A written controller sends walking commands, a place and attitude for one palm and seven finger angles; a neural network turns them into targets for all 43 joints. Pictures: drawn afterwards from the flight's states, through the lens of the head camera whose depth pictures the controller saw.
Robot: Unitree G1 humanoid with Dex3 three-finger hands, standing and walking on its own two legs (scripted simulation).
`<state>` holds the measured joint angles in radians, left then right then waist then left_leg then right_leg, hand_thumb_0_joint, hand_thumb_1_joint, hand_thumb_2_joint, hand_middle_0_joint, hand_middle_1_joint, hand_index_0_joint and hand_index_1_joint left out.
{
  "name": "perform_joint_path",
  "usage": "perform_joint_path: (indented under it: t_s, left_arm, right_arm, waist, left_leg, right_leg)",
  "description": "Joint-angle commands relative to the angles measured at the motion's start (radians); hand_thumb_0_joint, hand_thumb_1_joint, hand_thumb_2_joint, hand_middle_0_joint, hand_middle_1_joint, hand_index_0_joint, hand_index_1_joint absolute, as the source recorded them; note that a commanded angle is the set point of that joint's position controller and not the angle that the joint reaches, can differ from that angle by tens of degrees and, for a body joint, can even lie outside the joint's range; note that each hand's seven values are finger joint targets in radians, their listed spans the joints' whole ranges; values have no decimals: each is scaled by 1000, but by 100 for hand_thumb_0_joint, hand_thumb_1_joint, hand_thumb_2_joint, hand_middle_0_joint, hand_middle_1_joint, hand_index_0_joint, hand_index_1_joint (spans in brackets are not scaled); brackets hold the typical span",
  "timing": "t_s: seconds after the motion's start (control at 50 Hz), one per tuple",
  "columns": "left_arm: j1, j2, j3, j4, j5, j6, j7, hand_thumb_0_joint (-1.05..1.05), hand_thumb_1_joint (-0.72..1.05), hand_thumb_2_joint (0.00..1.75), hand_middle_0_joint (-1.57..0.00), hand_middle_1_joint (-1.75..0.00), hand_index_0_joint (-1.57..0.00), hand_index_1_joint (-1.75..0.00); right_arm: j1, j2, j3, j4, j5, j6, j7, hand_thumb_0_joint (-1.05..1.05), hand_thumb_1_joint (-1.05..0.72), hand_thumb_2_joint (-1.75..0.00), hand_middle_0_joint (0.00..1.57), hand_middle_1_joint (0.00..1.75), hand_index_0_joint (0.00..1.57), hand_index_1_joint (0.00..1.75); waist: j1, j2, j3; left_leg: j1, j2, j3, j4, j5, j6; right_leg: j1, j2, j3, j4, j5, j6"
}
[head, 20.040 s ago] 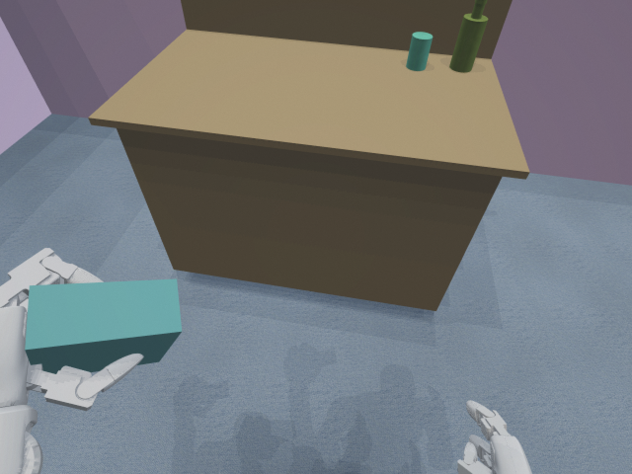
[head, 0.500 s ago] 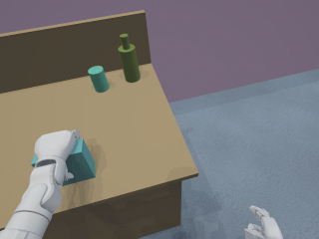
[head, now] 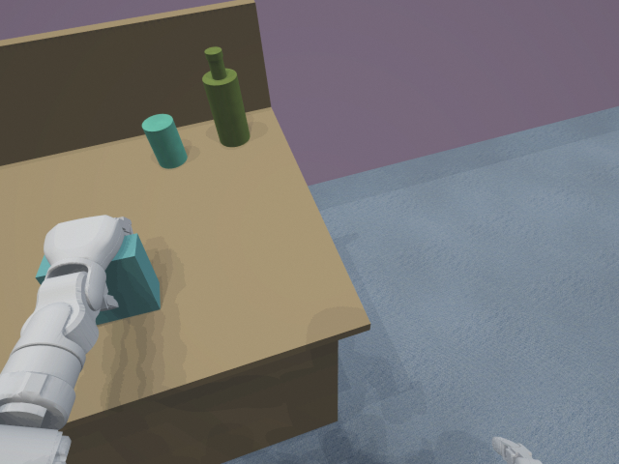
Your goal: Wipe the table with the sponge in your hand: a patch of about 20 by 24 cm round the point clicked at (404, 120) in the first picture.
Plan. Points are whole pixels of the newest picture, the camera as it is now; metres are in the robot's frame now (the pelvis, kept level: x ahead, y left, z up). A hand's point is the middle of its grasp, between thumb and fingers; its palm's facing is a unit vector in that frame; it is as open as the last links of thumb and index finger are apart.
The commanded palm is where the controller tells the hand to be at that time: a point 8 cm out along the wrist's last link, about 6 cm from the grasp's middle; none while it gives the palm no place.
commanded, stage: wipe forward along the first lane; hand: left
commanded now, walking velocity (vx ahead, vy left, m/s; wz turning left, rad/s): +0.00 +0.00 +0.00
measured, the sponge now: (110, 290) +0.34 +0.33 +0.02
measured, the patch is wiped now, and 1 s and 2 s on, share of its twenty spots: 0.30 0.55 0.65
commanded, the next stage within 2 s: slide across to the middle lane in 0.66 s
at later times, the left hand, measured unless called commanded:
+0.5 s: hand (102, 242) +0.40 +0.35 +0.05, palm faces -0.15 +0.02 -0.99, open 9.7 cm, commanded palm +0.38 +0.35 +0.09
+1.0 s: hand (101, 230) +0.42 +0.36 +0.05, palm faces -0.12 +0.03 -0.99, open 9.7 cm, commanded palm +0.42 +0.33 +0.11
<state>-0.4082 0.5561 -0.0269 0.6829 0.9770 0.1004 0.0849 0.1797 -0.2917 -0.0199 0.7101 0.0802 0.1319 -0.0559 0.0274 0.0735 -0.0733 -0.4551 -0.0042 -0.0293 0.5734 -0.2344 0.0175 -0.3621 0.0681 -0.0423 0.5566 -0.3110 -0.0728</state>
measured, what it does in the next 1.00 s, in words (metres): stands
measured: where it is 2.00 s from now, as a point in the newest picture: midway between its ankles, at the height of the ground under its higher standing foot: outside the picture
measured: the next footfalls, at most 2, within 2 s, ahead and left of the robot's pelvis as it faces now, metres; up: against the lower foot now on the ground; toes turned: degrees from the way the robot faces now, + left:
none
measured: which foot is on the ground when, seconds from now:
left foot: down 0.00-1.00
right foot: down 0.00-1.00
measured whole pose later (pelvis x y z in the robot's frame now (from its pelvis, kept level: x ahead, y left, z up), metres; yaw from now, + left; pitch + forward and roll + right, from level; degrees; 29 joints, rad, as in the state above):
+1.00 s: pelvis +0.00 +0.04 +0.00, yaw +0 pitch +11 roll -2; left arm -0.70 0.58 -0.07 0.99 1.02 0.07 0.17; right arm 0.26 -0.28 -0.04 0.75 0.07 0.16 -0.02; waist -0.02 0.05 -0.09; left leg -0.55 -0.03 -0.01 0.61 -0.25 0.06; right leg -0.43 0.04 -0.03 0.55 -0.30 -0.02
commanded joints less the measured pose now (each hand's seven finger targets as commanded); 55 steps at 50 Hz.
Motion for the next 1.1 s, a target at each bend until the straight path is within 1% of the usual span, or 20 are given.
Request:
perform_joint_path:
  t_s: [0.0,0.12,0.14,0.16,0.2,0.26,0.3,0.36,0.44,0.46,0.54,0.66,0.72,0.74,0.78,0.84,0.88,0.94,0.98,1.08]
  left_arm:
    - [-266,211,60,-44,19,-14,47,0,10,130,-120,-160,-120,-160]
    - [-333,237,76,14,27,-31,75,0,10,130,-120,-160,-120,-160]
    - [-343,269,106,20,29,-34,78,0,10,130,-120,-160,-120,-160]
    - [-378,239,64,33,34,-33,81,0,10,130,-120,-160,-120,-160]
    - [-393,274,81,79,45,-25,86,0,10,130,-120,-160,-120,-160]
    - [-441,252,51,93,45,-26,83,0,10,130,-120,-160,-120,-160]
    - [-437,293,81,132,51,-20,83,0,10,130,-120,-160,-120,-160]
    - [-490,275,52,141,57,-29,77,0,10,130,-120,-160,-120,-160]
    - [-462,335,118,155,62,-45,80,0,10,130,-120,-160,-120,-160]
    - [-467,301,82,162,61,-47,82,0,10,130,-120,-160,-120,-160]
    - [-494,324,108,167,67,-52,91,0,10,130,-120,-160,-120,-160]
    - [-518,338,103,227,79,-48,108,0,10,130,-120,-160,-120,-160]
    - [-583,320,67,243,93,-41,110,0,10,130,-120,-160,-120,-160]
    - [-573,324,85,234,84,-43,108,0,10,130,-120,-160,-120,-160]
    - [-616,276,36,188,83,-51,109,0,10,130,-120,-160,-120,-160]
    - [-638,227,29,153,47,-59,113,0,10,130,-120,-160,-120,-160]
    - [-669,185,-13,152,29,-54,118,0,10,130,-120,-160,-120,-160]
    - [-708,198,9,114,15,-52,123,0,10,130,-120,-160,-120,-160]
    - [-743,150,-44,109,18,-43,124,0,10,130,-120,-160,-120,-160]
    - [-747,69,-85,112,19,-15,127,0,10,130,-120,-160,-120,-160]
  right_arm:
    - [-58,-134,-45,-120,0,-33,-1,0,-90,-90,20,30,20,30]
    - [-33,-140,-49,-105,1,-25,5,0,-90,-90,20,30,20,30]
    - [-34,-142,-50,-100,2,-23,4,0,-90,-90,20,30,20,30]
    - [-26,-141,-48,-99,1,-22,5,0,-90,-90,20,30,20,30]
    - [-18,-146,-48,-92,3,-20,7,0,-90,-90,20,30,20,30]
    - [-9,-144,-47,-92,5,-16,8,0,-90,-90,20,30,20,30]
    - [3,-151,-47,-89,4,-10,9,0,-90,-90,20,30,20,30]
    - [15,-150,-46,-85,4,-9,12,0,-90,-90,20,30,20,30]
    - [26,-158,-53,-87,-1,0,13,0,-90,-90,20,30,20,30]
    - [37,-155,-51,-89,-1,1,16,0,-90,-90,20,30,20,30]
    - [38,-160,-55,-86,-1,5,22,0,-90,-90,20,30,20,30]
    - [71,-168,-59,-69,-5,9,25,0,-90,-90,20,30,20,30]
    - [77,-167,-56,-68,-5,9,28,0,-90,-90,20,30,20,30]
    - [74,-165,-57,-68,-5,7,27,0,-90,-90,20,30,20,30]
    - [80,-157,-61,-71,-7,7,29,0,-90,-90,20,30,20,30]
    - [67,-148,-64,-67,-6,0,27,0,-90,-90,20,30,20,30]
    - [68,-145,-62,-63,-3,-4,25,0,-90,-90,20,30,20,30]
    - [56,-142,-62,-53,-2,-14,22,0,-90,-90,20,30,20,30]
    - [59,-139,-63,-41,-3,-16,22,0,-90,-90,20,30,20,30]
    - [52,-132,-66,-23,-10,-23,27,0,-90,-90,20,30,20,30]
  waist:
    - [-26,-115,-186]
    - [-41,-131,-193]
    - [-34,-125,-197]
    - [-51,-122,-182]
    - [-51,-134,-182]
    - [-56,-89,-197]
    - [-53,-115,-216]
    - [-67,-89,-219]
    - [-45,-81,-271]
    - [-57,-87,-256]
    - [-53,-61,-239]
    - [-64,-81,-255]
    - [-82,-64,-236]
    - [-67,-43,-259]
    - [-77,-10,-300]
    - [-78,-14,-309]
    - [-97,-35,-284]
    - [-84,-6,-317]
    - [-106,-2,-302]
    - [-98,19,-320]
  left_leg:
    - [85,-39,23,-20,68,62]
    - [66,-36,31,-9,77,63]
    - [59,-36,22,-14,79,62]
    - [62,-36,25,-12,62,64]
    - [49,-35,25,-8,50,64]
    - [69,-34,17,-12,61,63]
    - [60,-34,18,-4,76,64]
    - [72,-30,15,-2,89,63]
    - [72,-29,15,4,144,60]
    - [74,-28,17,7,141,61]
    - [81,-23,5,0,144,58]
    - [89,-19,-2,5,149,56]
    - [86,-14,-7,3,119,54]
    - [99,-14,-12,-4,134,52]
    - [149,-10,-18,3,152,47]
    - [199,5,-35,-12,165,41]
    - [196,3,-36,-17,130,43]
    - [238,7,-51,-38,149,35]
    - [267,10,-60,-39,139,31]
    - [328,20,-81,-46,183,4]
  right_leg:
    - [40,-39,99,-120,222,27]
    - [38,-40,99,-109,258,30]
    - [37,-37,98,-106,248,24]
    - [15,-38,89,-107,220,29]
    - [10,-38,93,-110,205,30]
    - [-2,-35,80,-104,192,24]
    - [15,-35,82,-102,221,25]
    - [-4,-34,75,-95,229,22]
    - [26,-31,80,-82,294,15]
    - [16,-30,70,-80,291,19]
    - [-23,-25,65,-82,257,11]
    - [-49,-19,51,-73,228,12]
    - [-91,-17,48,-77,181,12]
    - [-83,-16,49,-78,183,7]
    - [-94,-15,42,-71,174,8]
    - [-112,-10,37,-83,157,5]
    - [-118,-11,33,-92,135,14]
    - [-110,-10,32,-95,137,6]
    - [-135,-10,25,-98,123,11]
    - [-164,-8,10,-86,133,3]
